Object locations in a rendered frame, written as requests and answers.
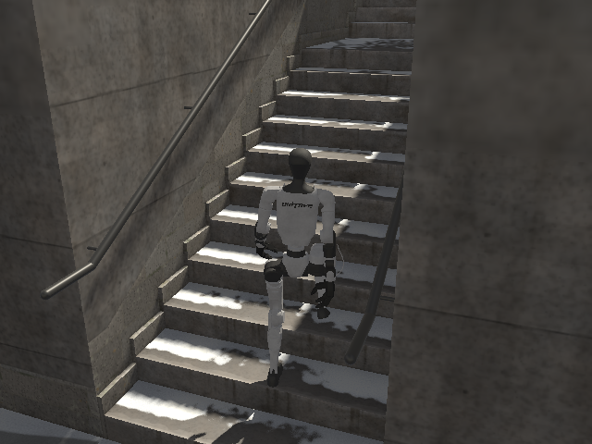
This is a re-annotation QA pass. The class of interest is left robot hand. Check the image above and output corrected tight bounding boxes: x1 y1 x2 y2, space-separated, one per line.
255 242 278 260

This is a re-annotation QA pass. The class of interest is robot right forearm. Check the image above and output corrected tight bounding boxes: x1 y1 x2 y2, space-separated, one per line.
323 230 336 282

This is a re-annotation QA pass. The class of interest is right robot shin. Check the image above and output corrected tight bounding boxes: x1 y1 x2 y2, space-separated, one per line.
314 276 326 309

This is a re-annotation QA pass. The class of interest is right robot hand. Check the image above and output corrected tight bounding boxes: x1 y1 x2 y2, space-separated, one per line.
311 279 335 308

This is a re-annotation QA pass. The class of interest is robot torso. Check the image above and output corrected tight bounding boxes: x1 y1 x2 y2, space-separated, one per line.
277 183 320 278

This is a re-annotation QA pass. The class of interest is robot left upper arm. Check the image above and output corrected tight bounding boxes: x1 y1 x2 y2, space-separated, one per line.
256 186 279 234

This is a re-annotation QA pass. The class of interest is robot left forearm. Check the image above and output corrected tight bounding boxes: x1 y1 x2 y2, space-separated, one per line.
254 220 267 248

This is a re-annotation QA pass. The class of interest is robot right upper arm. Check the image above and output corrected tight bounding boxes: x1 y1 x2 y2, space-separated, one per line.
318 189 336 243

